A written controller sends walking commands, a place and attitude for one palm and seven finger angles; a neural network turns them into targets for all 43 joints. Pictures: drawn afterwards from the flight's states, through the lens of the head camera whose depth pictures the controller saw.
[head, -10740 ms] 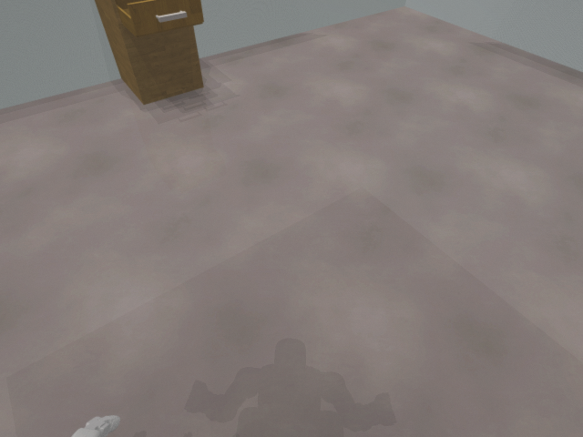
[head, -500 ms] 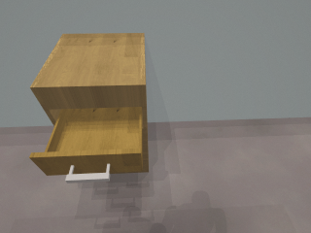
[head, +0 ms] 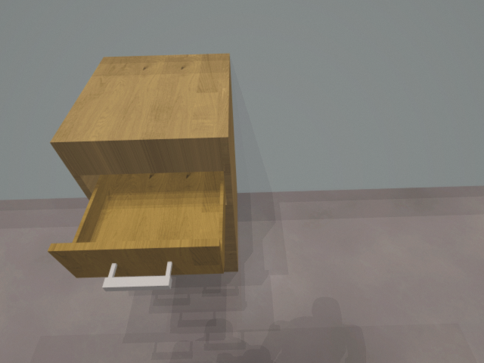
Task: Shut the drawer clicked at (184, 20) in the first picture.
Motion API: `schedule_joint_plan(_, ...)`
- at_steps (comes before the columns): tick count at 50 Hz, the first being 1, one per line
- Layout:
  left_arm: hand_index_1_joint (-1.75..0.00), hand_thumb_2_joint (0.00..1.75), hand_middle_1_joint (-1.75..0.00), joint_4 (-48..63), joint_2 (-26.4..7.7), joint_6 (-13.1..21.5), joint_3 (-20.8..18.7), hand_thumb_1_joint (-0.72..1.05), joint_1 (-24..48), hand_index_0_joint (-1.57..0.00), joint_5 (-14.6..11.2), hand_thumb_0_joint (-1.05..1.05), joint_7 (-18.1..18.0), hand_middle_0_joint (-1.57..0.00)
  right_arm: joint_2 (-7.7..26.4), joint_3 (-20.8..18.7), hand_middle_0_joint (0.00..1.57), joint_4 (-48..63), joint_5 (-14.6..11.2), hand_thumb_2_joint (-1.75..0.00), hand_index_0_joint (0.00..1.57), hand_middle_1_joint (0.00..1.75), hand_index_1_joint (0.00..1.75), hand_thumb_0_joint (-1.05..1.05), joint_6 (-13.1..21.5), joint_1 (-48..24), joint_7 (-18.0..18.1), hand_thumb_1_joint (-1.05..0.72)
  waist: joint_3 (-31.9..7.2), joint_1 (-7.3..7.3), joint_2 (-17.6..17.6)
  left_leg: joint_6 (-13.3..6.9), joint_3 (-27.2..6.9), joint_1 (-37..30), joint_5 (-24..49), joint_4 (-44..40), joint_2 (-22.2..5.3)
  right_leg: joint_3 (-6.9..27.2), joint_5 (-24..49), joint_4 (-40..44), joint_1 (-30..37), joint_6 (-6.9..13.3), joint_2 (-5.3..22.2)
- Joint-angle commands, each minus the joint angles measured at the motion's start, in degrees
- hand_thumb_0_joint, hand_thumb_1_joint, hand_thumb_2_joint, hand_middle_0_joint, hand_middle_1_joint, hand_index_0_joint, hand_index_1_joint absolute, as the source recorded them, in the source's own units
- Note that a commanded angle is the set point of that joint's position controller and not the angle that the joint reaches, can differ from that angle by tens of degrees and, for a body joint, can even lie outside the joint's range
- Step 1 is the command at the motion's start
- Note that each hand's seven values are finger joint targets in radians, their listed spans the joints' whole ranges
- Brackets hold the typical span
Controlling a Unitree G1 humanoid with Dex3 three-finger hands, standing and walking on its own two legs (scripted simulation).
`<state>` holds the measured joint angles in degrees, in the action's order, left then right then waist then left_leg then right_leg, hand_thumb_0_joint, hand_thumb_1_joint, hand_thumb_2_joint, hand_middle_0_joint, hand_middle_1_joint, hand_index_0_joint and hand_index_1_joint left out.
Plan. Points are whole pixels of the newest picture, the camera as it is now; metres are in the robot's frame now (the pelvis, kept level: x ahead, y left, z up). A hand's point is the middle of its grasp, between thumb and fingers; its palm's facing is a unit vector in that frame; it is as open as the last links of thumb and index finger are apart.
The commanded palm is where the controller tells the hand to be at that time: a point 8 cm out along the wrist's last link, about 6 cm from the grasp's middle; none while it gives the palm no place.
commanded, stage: come to a stop and stand still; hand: left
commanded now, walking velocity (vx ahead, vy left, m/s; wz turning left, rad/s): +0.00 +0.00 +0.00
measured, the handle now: (139, 274) +0.34 +0.27 -0.19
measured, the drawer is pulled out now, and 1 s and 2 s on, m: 0.23 0.23 0.23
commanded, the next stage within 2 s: look again from close up in 0.86 s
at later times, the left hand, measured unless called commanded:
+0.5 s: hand out of the picture +0.02 +0.17 -0.17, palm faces +0.00 -0.98 -0.20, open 7.3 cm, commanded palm none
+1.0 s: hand out of the picture -0.04 +0.17 -0.17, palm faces +0.01 -0.99 -0.15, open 7.4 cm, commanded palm none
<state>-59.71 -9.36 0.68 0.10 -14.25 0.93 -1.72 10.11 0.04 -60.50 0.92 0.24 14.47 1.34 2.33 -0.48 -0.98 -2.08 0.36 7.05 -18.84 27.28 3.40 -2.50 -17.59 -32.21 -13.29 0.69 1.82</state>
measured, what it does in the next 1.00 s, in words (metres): stands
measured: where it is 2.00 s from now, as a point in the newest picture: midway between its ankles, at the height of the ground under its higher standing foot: outside the picture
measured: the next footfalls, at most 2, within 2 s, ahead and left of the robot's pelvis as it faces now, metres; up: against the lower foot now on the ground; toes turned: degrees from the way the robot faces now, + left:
none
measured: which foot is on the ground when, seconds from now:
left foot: down 0.00-1.00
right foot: down 0.00-1.00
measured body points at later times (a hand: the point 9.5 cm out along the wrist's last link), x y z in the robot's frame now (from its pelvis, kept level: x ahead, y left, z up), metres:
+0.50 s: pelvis -0.02 -0.01 +0.00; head -0.01 +0.00 +0.45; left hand +0.02 +0.22 -0.15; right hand +0.00 -0.24 -0.15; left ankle -0.05 +0.10 -0.73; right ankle +0.00 -0.11 -0.73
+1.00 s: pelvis -0.02 +0.02 +0.01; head -0.02 +0.02 +0.46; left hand -0.04 +0.22 -0.16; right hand -0.05 -0.20 -0.15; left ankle -0.05 +0.10 -0.73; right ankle +0.00 -0.11 -0.73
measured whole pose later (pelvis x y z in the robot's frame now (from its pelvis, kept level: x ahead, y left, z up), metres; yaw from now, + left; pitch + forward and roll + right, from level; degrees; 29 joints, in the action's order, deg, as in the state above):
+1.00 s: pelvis -0.02 +0.02 +0.01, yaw -1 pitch -2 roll +0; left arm -64.6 -6.9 0.8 1.0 -18.8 0.9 -2.4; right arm 7.9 0.9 -66.1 0.2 0.5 17.6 1.3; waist 2.2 -0.1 0.3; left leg -3.1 1.3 6.5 -16.0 24.9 2.6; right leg -1.8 -11.6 -24.8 -10.7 -0.4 0.9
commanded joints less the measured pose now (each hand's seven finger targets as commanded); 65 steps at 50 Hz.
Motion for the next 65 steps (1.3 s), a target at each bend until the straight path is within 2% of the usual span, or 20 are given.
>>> schedule_joint_plan(1,-0.30,0.90,-0.30,4.4,-6.8,0.8,-0.6,0.90,-4.1,-0.20,-0.4,0.00,-1.5,-0.20,6.3,-1.5,0.20,6.4,0.1,-0.90,0.20,0.30,0.30,0.00,1.8,0.5,0.8,-0.90,-4.3,1.15,2.5,-0.4,-6.6,5.0,19.7,-0.9,-7.8,6.3,13.8,4.6,3.7,1.9,4.1)
schedule_joint_plan(2,-0.30,0.90,-0.30,4.5,-7.5,1.1,-0.8,0.90,-4.8,-0.20,-0.5,0.00,-1.5,-0.20,5.4,-1.5,0.20,6.8,0.0,-0.90,0.20,0.30,0.30,0.00,1.3,0.7,0.6,-0.90,-3.9,0.95,5.1,0.1,-5.2,6.5,12.7,0.8,-6.2,8.7,15.6,6.9,4.3,2.3,5.9)
schedule_joint_plan(3,-0.30,0.90,-0.30,4.7,-8.6,1.2,-0.7,0.90,-4.1,-0.20,-0.4,0.00,-1.5,-0.20,5.0,-1.0,0.20,6.8,0.1,-0.90,0.20,0.30,0.30,0.00,0.9,1.9,0.2,-0.90,-3.6,0.05,7.4,0.5,-3.3,7.4,7.8,1.5,-5.0,10.9,18.3,8.1,5.1,3.1,7.6)
schedule_joint_plan(4,-0.30,0.90,-0.30,4.9,-9.2,1.2,-0.9,0.90,-3.3,-0.20,-0.4,0.00,-1.6,-0.20,4.7,-1.1,0.20,6.5,0.0,-0.90,0.20,0.30,0.30,0.00,0.3,2.2,0.1,-0.90,-2.3,-0.45,8.1,0.9,-2.7,7.8,3.7,1.8,-4.4,11.9,15.7,9.9,4.3,3.6,8.9)
schedule_joint_plan(5,-0.30,0.90,-0.30,5.2,-9.5,1.3,-1.1,0.90,-3.0,-0.20,-0.3,0.00,-1.6,-0.20,4.5,-1.2,0.20,6.2,0.0,-0.90,0.20,0.30,0.30,0.00,0.1,2.3,0.1,-0.90,-1.7,-0.57,6.5,1.0,-2.6,7.3,3.6,2.0,-4.5,12.4,15.3,11.0,3.4,3.9,9.5)
schedule_joint_plan(7,-0.30,0.90,-0.30,5.5,-9.7,1.4,-1.2,0.90,-1.9,-0.20,-0.3,0.00,-1.6,-0.20,4.5,-1.2,0.20,5.8,0.0,-0.90,0.20,0.30,0.30,0.00,0.1,2.5,0.1,-0.90,-1.2,-0.79,3.1,0.9,-3.1,6.0,7.2,0.7,-5.3,10.8,16.8,10.6,2.7,3.8,8.5)
schedule_joint_plan(8,-0.30,0.90,-0.30,5.9,-9.3,1.2,-0.9,0.90,-1.6,-0.20,-0.3,0.00,-1.6,-0.20,4.7,-0.9,0.20,5.3,0.1,-0.90,0.20,0.30,0.30,0.00,0.1,3.3,-0.1,-0.90,-1.5,-0.67,2.9,0.6,-3.2,5.3,10.0,-0.1,-6.0,9.1,18.8,9.4,3.8,3.3,6.9)
schedule_joint_plan(11,-0.30,0.90,-0.30,5.2,-8.7,1.1,-0.9,0.90,-1.9,-0.20,-0.6,0.00,-1.5,-0.20,5.6,-1.0,0.20,4.7,0.0,-0.90,0.20,0.30,0.30,0.00,0.1,2.1,0.0,-0.90,-0.5,-0.02,0.4,0.5,-4.3,5.5,12.7,-1.4,-7.2,7.3,18.0,9.0,4.2,2.4,5.9)
schedule_joint_plan(13,-0.30,0.90,-0.30,5.1,-8.4,1.0,-0.7,0.90,-2.1,-0.20,-0.5,0.00,-1.4,-0.20,5.8,-0.7,0.20,4.1,0.0,-0.90,0.20,0.30,0.30,0.00,0.2,2.3,0.0,-0.90,-0.7,0.21,-0.3,0.3,-4.4,5.0,14.5,-2.2,-7.8,6.5,17.9,8.8,4.8,2.2,5.2)
schedule_joint_plan(18,-0.30,0.90,-0.30,4.0,-7.9,0.8,-0.7,0.90,-2.0,-0.20,-0.4,0.00,-1.1,-0.20,6.0,-0.6,0.20,2.8,-0.1,-0.90,0.20,0.30,0.30,0.00,0.0,2.2,0.0,-0.90,0.5,0.21,-0.9,0.3,-4.7,5.3,10.9,-4.0,-8.1,6.3,11.9,10.6,4.3,1.8,4.8)
schedule_joint_plan(22,-0.30,0.90,-0.30,2.7,-7.3,0.9,-0.8,0.90,-2.8,-0.20,-0.5,0.00,-1.0,-0.20,5.9,-0.6,0.20,1.7,-0.1,-0.90,0.20,0.30,0.30,0.00,0.1,2.4,0.1,-0.90,0.5,0.27,0.7,0.3,-4.7,5.2,9.8,-4.9,-8.0,6.5,10.6,11.6,4.6,1.6,4.9)
schedule_joint_plan(29,-0.30,0.90,-0.30,0.5,-5.8,0.7,-0.4,0.90,-4.0,-0.20,-0.4,0.00,-1.0,-0.20,5.5,-0.3,0.20,-0.8,-0.3,-0.90,0.20,0.30,0.30,0.00,0.3,3.4,0.1,-0.90,2.7,0.55,0.5,-0.1,-5.5,6.4,7.2,-7.7,-8.5,5.6,8.0,11.9,4.0,1.0,4.0)
schedule_joint_plan(32,-0.30,0.90,-0.30,-0.4,-5.1,0.8,-0.4,0.90,-5.0,-0.20,-0.4,0.00,-1.0,-0.20,5.2,-0.2,0.20,-1.7,-0.4,-0.90,0.20,0.30,0.30,0.00,0.5,4.3,0.2,-0.90,2.1,0.50,1.5,-0.2,-5.5,6.2,7.9,-7.9,-8.5,5.4,9.2,11.6,4.7,0.9,4.2)
schedule_joint_plan(35,-0.30,0.90,-0.30,-1.1,-4.6,0.8,-0.4,0.90,-5.7,-0.20,-0.3,0.00,-1.1,-0.20,4.8,-0.2,0.20,-2.4,-0.5,-0.90,0.20,0.30,0.30,0.00,0.7,4.8,0.3,-0.90,1.5,0.51,0.9,-0.3,-5.7,5.7,8.8,-8.3,-8.7,5.1,10.2,11.1,5.2,0.8,4.1)
schedule_joint_plan(41,-0.30,0.90,-0.30,-2.5,-3.5,0.7,-0.2,0.90,-7.0,-0.20,-0.3,0.00,-1.2,-0.20,4.1,-0.1,0.20,-3.4,-0.6,-0.90,0.20,0.30,0.30,0.00,0.7,5.6,0.4,-0.90,3.4,0.57,1.1,-0.4,-6.0,6.6,6.7,-9.4,-8.7,4.8,8.9,11.3,4.2,0.6,4.1)
schedule_joint_plan(43,-0.30,0.90,-0.30,-2.7,-3.4,0.6,-0.1,0.90,-7.3,-0.20,-0.2,0.00,-1.2,-0.20,4.0,-0.1,0.20,-3.7,-0.6,-0.90,0.20,0.30,0.30,0.00,0.6,5.7,0.4,-0.90,3.9,0.58,0.1,-0.4,-6.1,6.6,6.2,-10.0,-8.8,4.8,8.4,11.3,3.7,0.6,3.9)
schedule_joint_plan(48,-0.30,0.90,-0.30,-3.4,-2.8,0.7,-0.1,0.90,-8.1,-0.20,-0.2,0.00,-1.3,-0.20,3.7,-0.1,0.20,-4.2,-0.6,-0.90,0.20,0.30,0.30,0.00,0.8,6.5,0.5,-0.90,3.2,0.50,0.5,-0.5,-6.1,6.0,7.5,-9.9,-8.8,4.8,9.8,10.9,4.1,0.6,4.0)
schedule_joint_plan(57,-0.30,0.90,-0.30,-3.9,-1.7,0.6,-0.1,0.90,-9.1,-0.20,-0.1,0.00,-1.4,-0.20,3.2,0.0,0.20,-4.3,-0.6,-0.90,0.20,0.30,0.30,0.00,0.9,7.0,0.7,-0.90,4.5,0.58,0.1,-0.5,-6.0,6.3,7.0,-10.6,-8.9,4.8,10.0,10.7,3.3,0.5,3.9)
schedule_joint_plan(61,-0.30,0.90,-0.30,-3.9,-1.4,0.6,-0.2,0.90,-9.4,-0.20,-0.1,0.00,-1.5,-0.20,3.2,0.0,0.20,-4.4,-0.6,-0.90,0.20,0.30,0.30,0.00,1.0,7.6,0.9,-0.90,3.4,0.50,1.3,-0.6,-5.7,5.2,10.5,-9.9,-9.0,4.8,12.2,10.1,3.8,0.4,3.9)
schedule_joint_plan(65,-0.30,0.90,-0.30,-3.8,-1.3,0.5,-0.2,0.90,-9.3,-0.20,-0.1,0.00,-1.5,-0.20,3.1,0.0,0.20,-4.5,-0.6,-0.90,0.20,0.30,0.30,0.00,1.0,7.6,0.9,-0.90,3.7,0.44,0.8,-0.5,-5.6,5.0,10.8,-10.1,-9.1,4.7,12.0,10.0,3.6,0.4,3.9)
